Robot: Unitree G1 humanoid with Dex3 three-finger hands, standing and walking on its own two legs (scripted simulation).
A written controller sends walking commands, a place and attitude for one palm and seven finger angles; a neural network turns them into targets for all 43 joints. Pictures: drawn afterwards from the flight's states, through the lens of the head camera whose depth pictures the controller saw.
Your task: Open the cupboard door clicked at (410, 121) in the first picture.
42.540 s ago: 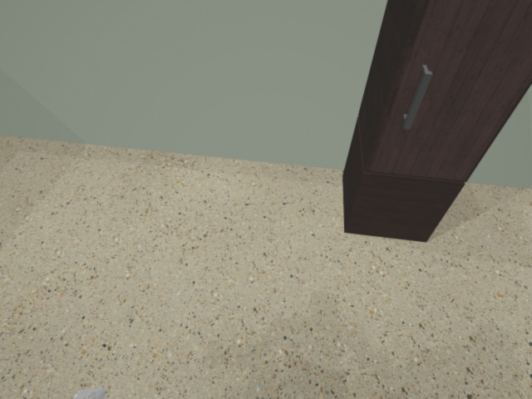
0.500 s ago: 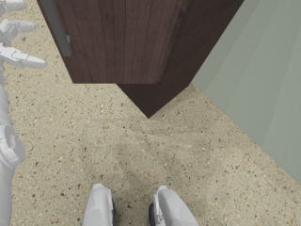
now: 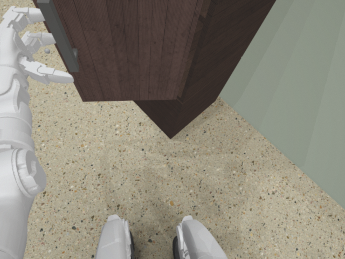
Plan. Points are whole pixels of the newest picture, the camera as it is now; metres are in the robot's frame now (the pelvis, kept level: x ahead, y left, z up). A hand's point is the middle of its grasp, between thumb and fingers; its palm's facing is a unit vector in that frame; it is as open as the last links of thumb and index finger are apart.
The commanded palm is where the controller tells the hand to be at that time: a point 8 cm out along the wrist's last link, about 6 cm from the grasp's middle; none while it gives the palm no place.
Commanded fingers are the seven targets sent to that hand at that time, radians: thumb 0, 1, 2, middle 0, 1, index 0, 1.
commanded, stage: slide the fingers in behind the handle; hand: left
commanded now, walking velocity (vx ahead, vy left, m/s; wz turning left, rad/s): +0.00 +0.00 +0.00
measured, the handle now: (63, 33) +0.59 +0.18 +0.08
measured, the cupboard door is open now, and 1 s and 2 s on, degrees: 53 53 53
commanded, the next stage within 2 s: close the thumb around the handle in 1.00 s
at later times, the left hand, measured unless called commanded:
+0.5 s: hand (65, 51) +0.55 +0.18 +0.08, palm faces +0.01 -1.00 -0.01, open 14.0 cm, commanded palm +0.53 +0.21 +0.08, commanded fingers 0.00 -0.50 0.30 -0.30 -1.20 -0.30 -1.20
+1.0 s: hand (67, 51) +0.55 +0.17 +0.08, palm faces +0.02 -1.00 -0.01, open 14.0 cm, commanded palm +0.53 +0.21 +0.08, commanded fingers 0.00 -0.50 0.30 -0.30 -1.20 -0.30 -1.20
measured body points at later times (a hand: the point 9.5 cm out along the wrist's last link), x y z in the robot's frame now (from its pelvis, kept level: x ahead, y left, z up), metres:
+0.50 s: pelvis +0.00 -0.01 +0.00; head +0.15 +0.02 +0.42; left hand +0.54 +0.23 +0.08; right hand +0.00 -0.27 -0.11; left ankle +0.05 +0.11 -0.63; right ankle -0.01 -0.13 -0.63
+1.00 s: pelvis +0.00 -0.01 +0.00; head +0.16 +0.02 +0.42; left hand +0.54 +0.23 +0.08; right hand -0.01 -0.27 -0.11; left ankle +0.05 +0.11 -0.63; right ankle -0.01 -0.13 -0.63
